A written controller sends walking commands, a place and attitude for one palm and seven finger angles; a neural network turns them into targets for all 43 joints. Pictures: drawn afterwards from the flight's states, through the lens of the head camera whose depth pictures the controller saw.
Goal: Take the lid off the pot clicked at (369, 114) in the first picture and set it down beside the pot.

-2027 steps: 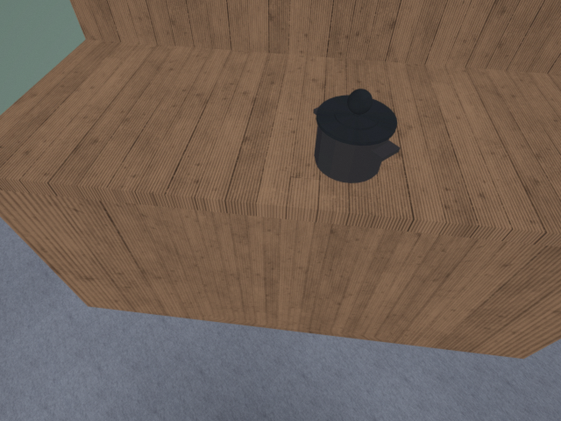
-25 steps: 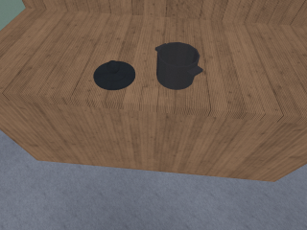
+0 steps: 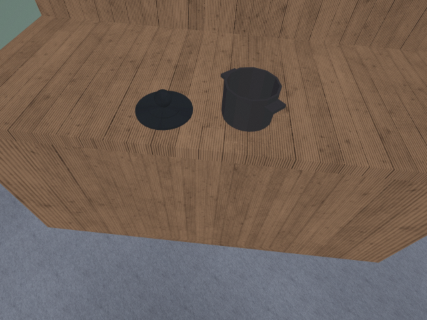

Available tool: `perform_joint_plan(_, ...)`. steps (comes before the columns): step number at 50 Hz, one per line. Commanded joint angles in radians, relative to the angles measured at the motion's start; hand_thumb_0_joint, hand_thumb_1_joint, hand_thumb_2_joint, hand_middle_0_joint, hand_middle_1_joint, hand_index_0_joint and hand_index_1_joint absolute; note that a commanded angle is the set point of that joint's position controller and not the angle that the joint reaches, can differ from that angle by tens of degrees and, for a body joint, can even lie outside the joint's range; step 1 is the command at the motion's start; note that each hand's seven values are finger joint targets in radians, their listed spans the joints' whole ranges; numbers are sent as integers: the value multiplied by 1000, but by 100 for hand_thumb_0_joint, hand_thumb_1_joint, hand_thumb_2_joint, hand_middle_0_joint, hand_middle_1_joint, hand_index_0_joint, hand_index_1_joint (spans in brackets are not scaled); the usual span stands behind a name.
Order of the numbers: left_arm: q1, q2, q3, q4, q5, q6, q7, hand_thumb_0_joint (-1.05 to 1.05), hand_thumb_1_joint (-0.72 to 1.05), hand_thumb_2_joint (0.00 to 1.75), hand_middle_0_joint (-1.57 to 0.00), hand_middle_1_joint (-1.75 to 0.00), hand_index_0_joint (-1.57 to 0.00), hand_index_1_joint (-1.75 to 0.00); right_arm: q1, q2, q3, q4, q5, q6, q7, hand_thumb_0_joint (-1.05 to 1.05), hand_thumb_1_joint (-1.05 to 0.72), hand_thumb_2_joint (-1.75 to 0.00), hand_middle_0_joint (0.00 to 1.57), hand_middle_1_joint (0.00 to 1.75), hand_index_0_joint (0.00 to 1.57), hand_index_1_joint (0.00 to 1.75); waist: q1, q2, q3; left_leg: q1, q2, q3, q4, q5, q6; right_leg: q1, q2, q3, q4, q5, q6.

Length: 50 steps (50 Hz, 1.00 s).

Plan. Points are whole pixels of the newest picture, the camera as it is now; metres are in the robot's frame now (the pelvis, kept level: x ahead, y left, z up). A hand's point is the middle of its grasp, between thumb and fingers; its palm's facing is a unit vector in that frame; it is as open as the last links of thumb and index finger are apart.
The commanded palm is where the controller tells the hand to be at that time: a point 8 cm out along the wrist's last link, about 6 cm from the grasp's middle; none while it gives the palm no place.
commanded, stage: look to check the result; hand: left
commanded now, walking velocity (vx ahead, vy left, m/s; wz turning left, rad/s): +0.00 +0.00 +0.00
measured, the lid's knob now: (163, 98) +0.64 +0.17 +0.02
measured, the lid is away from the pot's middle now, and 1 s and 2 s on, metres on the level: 0.24 0.24 0.24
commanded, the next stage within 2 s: stand and wait in 0.08 s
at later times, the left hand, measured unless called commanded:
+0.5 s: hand out of the picture -0.03 +0.17 -0.18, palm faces +0.06 -0.98 -0.19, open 7.2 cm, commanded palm none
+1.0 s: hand out of the picture -0.10 +0.13 -0.17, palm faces +0.05 -0.99 -0.14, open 7.3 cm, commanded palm none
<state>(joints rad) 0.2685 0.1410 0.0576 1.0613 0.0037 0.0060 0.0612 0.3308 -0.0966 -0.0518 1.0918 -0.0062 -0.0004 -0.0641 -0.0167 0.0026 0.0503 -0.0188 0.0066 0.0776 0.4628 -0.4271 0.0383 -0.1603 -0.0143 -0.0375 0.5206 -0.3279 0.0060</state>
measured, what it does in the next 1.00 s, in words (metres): shifts its weight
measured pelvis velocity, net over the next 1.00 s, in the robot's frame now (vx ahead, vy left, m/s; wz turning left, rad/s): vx -0.07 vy -0.01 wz -0.01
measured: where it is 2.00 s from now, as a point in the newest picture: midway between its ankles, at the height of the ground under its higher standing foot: outside the picture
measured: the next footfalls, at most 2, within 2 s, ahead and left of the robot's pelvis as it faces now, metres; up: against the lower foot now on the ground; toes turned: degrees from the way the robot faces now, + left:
none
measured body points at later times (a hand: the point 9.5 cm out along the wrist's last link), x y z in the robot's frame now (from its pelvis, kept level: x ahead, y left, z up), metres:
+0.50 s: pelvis -0.04 +0.00 +0.00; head -0.02 +0.01 +0.45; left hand -0.03 +0.22 -0.16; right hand -0.09 -0.20 -0.16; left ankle -0.13 +0.07 -0.73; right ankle -0.06 -0.14 -0.73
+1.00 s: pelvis -0.07 -0.01 +0.01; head -0.05 -0.01 +0.45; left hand -0.10 +0.18 -0.16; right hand -0.12 -0.21 -0.16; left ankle -0.13 +0.07 -0.73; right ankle -0.06 -0.14 -0.73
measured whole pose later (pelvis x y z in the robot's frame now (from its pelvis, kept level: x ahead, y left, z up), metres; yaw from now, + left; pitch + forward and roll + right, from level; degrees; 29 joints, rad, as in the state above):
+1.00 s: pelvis -0.07 -0.01 +0.01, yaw -1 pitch -2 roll +0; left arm 0.32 0.08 0.03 1.14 0.01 0.00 0.05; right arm 0.35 -0.06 -0.03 1.13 -0.01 -0.01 -0.06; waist -0.01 0.00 0.07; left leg -0.07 0.00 0.10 0.44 -0.34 0.03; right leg -0.20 -0.02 -0.02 0.47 -0.24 0.01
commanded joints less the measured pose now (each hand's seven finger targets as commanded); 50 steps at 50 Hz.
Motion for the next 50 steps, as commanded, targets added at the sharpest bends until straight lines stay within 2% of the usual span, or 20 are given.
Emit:
perform_joint_plan(1, 69, 43, -3, -29, 2, -15, -4, 0, 90, 90, -20, -30, -20, -30, 129, -76, -15, 1, -1, -1, -3, 0, -90, -90, 20, 30, 20, 30, -2, 11, 36, -47, 108, -71, -53, 645, -2, 3, -67, 56, -40, 479, -59)
perform_joint_plan(2, 80, 44, -2, -28, 1, -18, -4, 0, 90, 90, -20, -30, -20, -30, 134, -81, -15, 0, -2, -4, -5, 0, -90, -90, 20, 30, 20, 30, -1, 9, 3, -23, 105, -68, -36, 720, -1, 19, -70, 51, -24, 543, -59)
perform_joint_plan(3, 78, 54, 0, -31, 0, -17, -3, 0, 90, 90, -20, -30, -20, -30, 145, -84, -18, 2, 0, -4, -6, 0, -90, -90, 20, 30, 20, 30, -6, 19, -27, -10, 106, -66, -31, 759, -2, 31, -71, 41, -12, 545, -57)
perform_joint_plan(4, 75, 54, 2, -30, -1, -16, -3, 0, 90, 90, -20, -30, -20, -30, 146, -87, -19, 3, 1, -8, -7, 0, -90, -90, 20, 30, 20, 30, -6, 49, -46, 15, 110, -65, -15, 869, 1, 26, -71, 34, 9, 566, -50)
perform_joint_plan(6, 79, 55, 5, -31, -5, -15, 0, 0, 90, 90, -20, -30, -20, -30, 148, -95, -19, 5, 3, -9, -10, 0, -90, -90, 20, 30, 20, 30, -2, 60, -59, 39, 122, -69, -2, 977, 2, 21, -64, 21, 17, 514, -46)
perform_joint_plan(8, 76, 45, 1, -25, -2, -11, 0, 0, 90, 90, -20, -30, -20, -30, 140, -82, -17, 9, 5, -5, -10, 0, -90, -90, 20, 30, 20, 30, 1, 41, -9, 3, 122, -72, -21, 887, 3, 11, -59, 24, -7, 456, -47)
perform_joint_plan(10, 85, 34, -4, -18, 0, -12, -2, 0, 90, 90, -20, -30, -20, -30, 136, -73, -13, 11, 2, -2, -8, 0, -90, -90, 20, 30, 20, 30, 2, 25, 31, -37, 112, -74, -44, 719, 1, 8, -68, 40, -37, 456, -51)
perform_joint_plan(11, 80, 32, -4, -17, -1, -12, -2, 0, 90, 90, -20, -30, -20, -30, 143, -70, -12, 11, 0, -1, -7, 0, -90, -90, 20, 30, 20, 30, -3, 12, 37, -48, 108, -76, -54, 687, 1, 10, -67, 43, -37, 463, -52)
perform_joint_plan(13, 72, 36, -5, -20, 0, -9, -3, 0, 90, 90, -20, -30, -20, -30, 155, -64, -10, 18, 1, -3, -6, 0, -90, -90, 20, 30, 20, 30, -6, 52, 43, -55, 108, -75, -69, 691, 5, 7, -68, 35, -29, 438, -48)
perform_joint_plan(17, 86, 31, -5, -10, -1, -10, -3, 0, 90, 90, -20, -30, -20, -30, 150, -73, -11, 18, 0, -9, -7, 0, -90, -90, 20, 30, 20, 30, 0, 30, 7, -27, 114, -78, -56, 764, 10, 12, -64, 29, -23, 431, -40)
perform_joint_plan(19, 80, 27, -7, -9, 0, -7, -5, 0, 90, 90, -20, -30, -20, -30, 147, -66, -9, 21, 0, -7, -6, 0, -90, -90, 20, 30, 20, 30, 1, 38, 40, -56, 112, -79, -75, 683, 11, 1, -62, 29, -33, 378, -37)
perform_joint_plan(23, 78, 28, -10, 0, 2, -8, -6, 0, 90, 90, -20, -30, -20, -30, 146, -58, -7, 21, 1, -6, -2, 0, -90, -90, 20, 30, 20, 30, 1, 7, 69, -99, 105, -80, -98, 533, 14, -3, -64, 37, -55, 345, -37)
perform_joint_plan(24, 78, 24, -11, 1, 2, -8, -7, 0, 90, 90, -20, -30, -20, -30, 145, -59, -6, 22, -2, -6, -1, 0, -90, -90, 20, 30, 20, 30, 1, 24, 71, -104, 102, -80, -102, 511, 14, -4, -64, 43, -57, 340, -37)
perform_joint_plan(27, 85, 24, -13, 10, 2, -12, -8, 0, 90, 90, -20, -30, -20, -30, 138, -55, -4, 23, -1, -9, 1, 0, -90, -90, 20, 30, 20, 30, 2, 8, 57, -102, 100, -83, -102, 465, 16, -6, -68, 53, -68, 340, -37)
perform_joint_plan(28, 80, 28, -14, 10, 4, -11, -9, 0, 90, 90, -20, -30, -20, -30, 141, -52, -3, 24, 1, -7, 2, 0, -90, -90, 20, 30, 20, 30, 0, 10, 75, -117, 100, -80, -110, 433, 16, -10, -67, 49, -74, 323, -36)
perform_joint_plan(32, 88, 22, -16, 20, 3, -14, -9, 0, 90, 90, -20, -30, -20, -30, 142, -55, 0, 27, -1, -11, 2, 0, -90, -90, 20, 30, 20, 30, 0, 10, 59, -112, 101, -81, -110, 439, 15, -10, -65, 56, -72, 326, -35)
perform_joint_plan(34, 91, 22, -19, 24, 4, -12, -10, 0, 90, 90, -20, -30, -20, -30, 139, -49, 2, 28, -1, -9, 3, 0, -90, -90, 20, 30, 20, 30, 3, 29, 82, -138, 99, -84, -124, 363, 17, -20, -64, 58, -86, 277, -34)
perform_joint_plan(42, 107, 10, -20, 41, 5, -20, -10, 0, 90, 90, -20, -30, -20, -30, 136, -40, 2, 27, 0, -13, 5, 0, -90, -90, 20, 30, 20, 30, 1, 1, 63, -133, 96, -85, -118, 328, 17, -28, -69, 74, -100, 291, -36)
perform_joint_plan(44, 105, 10, -21, 41, 7, -20, -11, 0, 90, 90, -20, -30, -20, -30, 136, -36, 3, 29, 1, -11, 6, 0, -90, -90, 20, 30, 20, 30, 1, 16, 79, -147, 97, -82, -123, 298, 16, -36, -67, 73, -105, 273, -35)
perform_joint_plan(50, 114, 3, -21, 46, 8, -22, -9, 0, 90, 90, -20, -30, -20, -30, 128, -31, 2, 28, 1, -11, 8, 0, -90, -90, 20, 30, 20, 30, 2, 3, 79, -153, 96, -84, -123, 264, 14, -49, -67, 82, -115, 254, -36)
